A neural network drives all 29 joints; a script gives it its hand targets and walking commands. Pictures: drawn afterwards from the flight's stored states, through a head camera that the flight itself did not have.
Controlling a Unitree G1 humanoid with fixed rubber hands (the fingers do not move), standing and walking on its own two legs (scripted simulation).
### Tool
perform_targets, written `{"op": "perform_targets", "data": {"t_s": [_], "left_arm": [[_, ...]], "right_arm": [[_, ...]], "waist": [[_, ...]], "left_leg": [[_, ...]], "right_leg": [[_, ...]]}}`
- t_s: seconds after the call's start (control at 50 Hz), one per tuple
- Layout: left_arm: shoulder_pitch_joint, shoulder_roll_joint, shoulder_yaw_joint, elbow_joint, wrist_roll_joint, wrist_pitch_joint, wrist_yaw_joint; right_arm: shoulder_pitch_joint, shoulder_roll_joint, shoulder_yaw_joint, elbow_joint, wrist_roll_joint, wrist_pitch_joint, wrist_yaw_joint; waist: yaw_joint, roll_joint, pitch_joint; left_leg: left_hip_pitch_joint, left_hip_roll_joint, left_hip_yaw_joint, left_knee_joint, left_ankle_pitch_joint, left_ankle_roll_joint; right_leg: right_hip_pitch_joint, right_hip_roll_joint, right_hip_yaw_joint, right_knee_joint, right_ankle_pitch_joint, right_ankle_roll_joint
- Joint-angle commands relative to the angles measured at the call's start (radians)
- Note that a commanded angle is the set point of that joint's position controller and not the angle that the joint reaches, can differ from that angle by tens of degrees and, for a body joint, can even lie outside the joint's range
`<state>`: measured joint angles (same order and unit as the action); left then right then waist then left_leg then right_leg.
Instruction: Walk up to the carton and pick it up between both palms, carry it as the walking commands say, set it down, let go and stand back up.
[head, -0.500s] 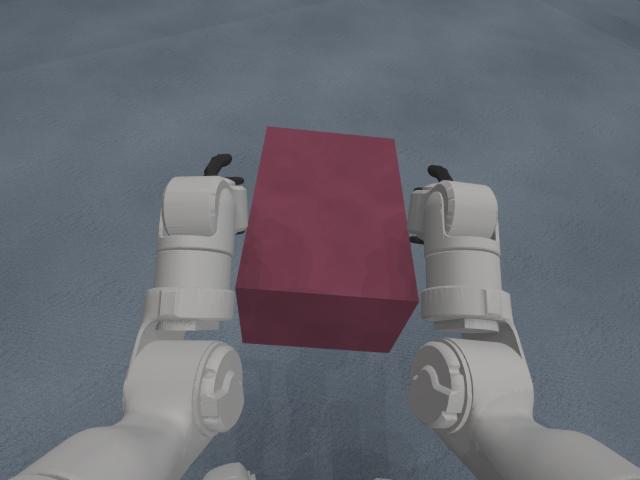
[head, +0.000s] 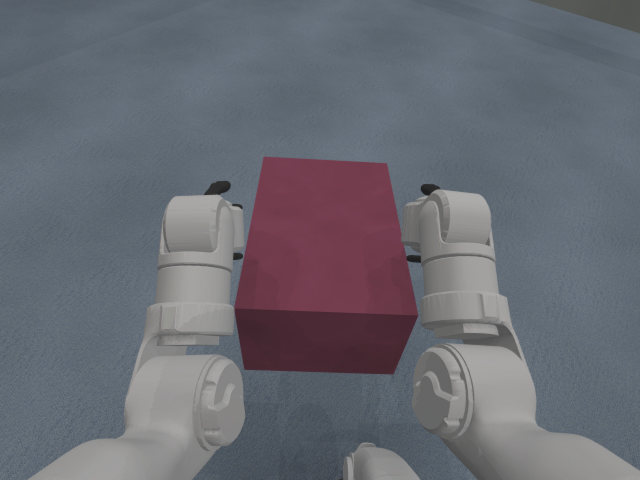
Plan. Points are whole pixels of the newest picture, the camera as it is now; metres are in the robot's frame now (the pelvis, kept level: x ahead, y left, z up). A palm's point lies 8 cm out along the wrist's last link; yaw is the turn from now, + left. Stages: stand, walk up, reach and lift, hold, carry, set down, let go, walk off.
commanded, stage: carry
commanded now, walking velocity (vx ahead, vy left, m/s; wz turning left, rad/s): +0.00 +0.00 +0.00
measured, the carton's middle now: (322, 255) +0.41 +0.00 +0.01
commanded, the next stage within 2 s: none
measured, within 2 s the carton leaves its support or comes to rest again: neither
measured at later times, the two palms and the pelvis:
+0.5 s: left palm (285, 292) +0.27 +0.04 +0.13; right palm (552, 316) +0.25 -0.22 +0.14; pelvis -0.08 -0.03 +0.00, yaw -5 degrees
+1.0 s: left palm (250, 305) +0.26 +0.08 +0.12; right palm (512, 326) +0.24 -0.19 +0.12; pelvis -0.09 -0.03 +0.00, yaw -5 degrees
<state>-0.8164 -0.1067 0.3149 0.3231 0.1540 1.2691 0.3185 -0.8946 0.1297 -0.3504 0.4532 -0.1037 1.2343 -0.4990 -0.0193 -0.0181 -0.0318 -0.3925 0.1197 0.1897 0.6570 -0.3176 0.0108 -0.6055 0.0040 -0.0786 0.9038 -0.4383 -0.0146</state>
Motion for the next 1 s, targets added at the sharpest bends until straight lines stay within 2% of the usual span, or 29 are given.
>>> {"op": "perform_targets", "data": {"t_s": [0.0,0.04,0.06,0.08,0.1,0.12,0.14,0.16,0.18,0.2,0.22,0.26,0.32,0.36,0.46,0.58,0.78,0.98], "left_arm": [[-0.808,-1.139,-0.46,-0.045,-0.512,-0.048,-0.419],[-0.714,-1.149,-0.447,-0.012,-0.504,-0.041,-0.426],[-0.659,-1.157,-0.441,0.0,-0.492,-0.038,-0.433],[-0.603,-1.159,-0.431,0.012,-0.477,-0.034,-0.442],[-0.576,-1.153,-0.423,0.023,-0.467,-0.03,-0.452],[-0.547,-1.14,-0.433,0.038,-0.444,-0.032,-0.461],[-0.633,-1.132,-0.458,0.014,-0.453,-0.044,-0.46],[-0.767,-1.108,-0.464,0.001,-0.483,-0.051,-0.456],[-0.666,-1.115,-0.437,0.027,-0.464,-0.042,-0.451],[-0.686,-1.111,-0.425,-0.001,-0.458,-0.045,-0.445],[-0.744,-1.101,-0.416,-0.016,-0.462,-0.047,-0.438],[-0.716,-1.083,-0.379,-0.002,-0.433,-0.041,-0.43],[-0.672,-1.108,-0.36,0.007,-0.406,-0.036,-0.438],[-0.679,-1.111,-0.356,0.008,-0.397,-0.038,-0.443],[-0.662,-1.126,-0.37,0.001,-0.4,-0.033,-0.454],[-0.625,-1.139,-0.395,-0.014,-0.413,-0.03,-0.467],[-0.592,-1.116,-0.403,0.002,-0.407,-0.073,-0.477],[-0.565,-1.092,-0.409,0.009,-0.38,-0.127,-0.476]], "right_arm": [[-0.782,1.023,0.315,-0.068,0.437,-0.027,0.636],[-0.668,1.011,0.301,-0.052,0.407,-0.026,0.629],[-0.611,1.007,0.302,-0.051,0.392,-0.025,0.627],[-0.554,1.004,0.304,-0.045,0.376,-0.022,0.627],[-0.541,1.007,0.321,-0.047,0.373,-0.021,0.628],[-0.537,1.013,0.336,-0.054,0.356,-0.021,0.632],[-0.691,0.996,0.39,-0.12,0.372,-0.029,0.635],[-0.865,0.995,0.436,-0.167,0.418,-0.039,0.631],[-0.769,1.03,0.434,-0.139,0.426,-0.029,0.632],[-0.769,1.044,0.442,-0.132,0.446,-0.028,0.636],[-0.814,1.055,0.456,-0.126,0.472,-0.029,0.638],[-0.77,1.071,0.438,-0.068,0.479,-0.02,0.641],[-0.712,1.079,0.394,-0.035,0.463,-0.016,0.654],[-0.712,1.076,0.372,-0.017,0.455,-0.014,0.665],[-0.654,1.087,0.347,0.028,0.437,-0.003,0.677],[-0.598,1.076,0.352,0.003,0.41,-0.011,0.676],[-0.59,1.021,0.37,-0.047,0.362,-0.077,0.652],[-0.573,1.004,0.396,-0.059,0.339,-0.133,0.642]], "waist": [[-0.001,0.221,-0.481],[-0.004,0.285,-0.5],[0.005,0.274,-0.505],[0.012,0.239,-0.511],[0.016,0.177,-0.524],[0.008,0.004,-0.547],[0.014,-0.122,-0.567],[0.018,-0.157,-0.563],[0.019,-0.129,-0.541],[0.017,-0.114,-0.518],[0.013,-0.124,-0.506],[0.008,-0.124,-0.504],[0.011,-0.076,-0.462],[0.009,-0.061,-0.41],[0.009,-0.035,-0.374],[0.01,-0.009,-0.367],[0.017,0.009,-0.384],[0.016,0.019,-0.413]], "left_leg": [[0.311,0.245,-0.143,-0.133,0.659,0.075],[0.361,0.227,-0.114,-0.092,0.712,0.05],[0.375,0.216,-0.095,-0.059,0.717,0.024],[0.33,0.197,-0.082,-0.024,0.672,-0.012],[0.218,0.176,-0.086,0.026,0.545,-0.043],[0.029,0.113,-0.057,0.057,0.289,-0.101],[-0.019,0.033,-0.014,0.085,-0.05,-0.123],[-0.031,0.011,-0.022,0.123,-0.192,-0.116],[-0.032,-0.006,-0.038,0.136,-0.233,-0.103],[-0.03,-0.013,-0.051,0.112,-0.175,-0.09],[0.0,-0.013,-0.056,0.062,-0.092,-0.083],[0.11,-0.023,-0.035,-0.054,0.031,-0.065],[0.165,-0.005,-0.054,-0.119,0.025,-0.049],[0.144,0.004,-0.07,-0.159,-0.013,-0.048],[0.11,0.009,-0.064,-0.177,-0.001,-0.052],[0.114,0.014,-0.063,-0.176,-0.001,-0.046],[0.12,0.019,-0.077,-0.175,-0.021,-0.024],[0.116,0.033,-0.088,-0.174,0.03,-0.011]], "right_leg": [[0.092,-0.014,-0.038,-0.027,-0.023,0.006],[0.151,0.019,-0.076,-0.2,0.01,0.014],[0.204,0.021,-0.087,-0.366,0.125,0.013],[0.309,-0.004,-0.063,-0.502,0.265,0.005],[0.441,-0.074,0.024,-0.531,0.351,-0.002],[0.572,-0.205,0.155,-0.38,0.832,-0.072],[0.578,-0.264,0.186,-0.324,1.058,-0.127],[0.563,-0.292,0.223,-0.357,1.024,-0.142],[0.524,-0.302,0.241,-0.411,0.812,-0.143],[0.515,-0.302,0.24,-0.436,0.659,-0.134],[0.484,-0.288,0.214,-0.445,0.558,-0.121],[0.408,-0.233,0.133,-0.472,0.372,-0.082],[0.309,-0.177,0.083,-0.528,0.001,-0.055],[0.268,-0.157,0.078,-0.543,-0.106,-0.053],[0.262,-0.152,0.072,-0.551,-0.116,-0.048],[0.237,-0.148,0.054,-0.551,-0.107,-0.042],[0.238,-0.139,0.032,-0.536,-0.071,-0.032],[0.295,-0.142,0.023,-0.503,0.017,-0.031]]}}
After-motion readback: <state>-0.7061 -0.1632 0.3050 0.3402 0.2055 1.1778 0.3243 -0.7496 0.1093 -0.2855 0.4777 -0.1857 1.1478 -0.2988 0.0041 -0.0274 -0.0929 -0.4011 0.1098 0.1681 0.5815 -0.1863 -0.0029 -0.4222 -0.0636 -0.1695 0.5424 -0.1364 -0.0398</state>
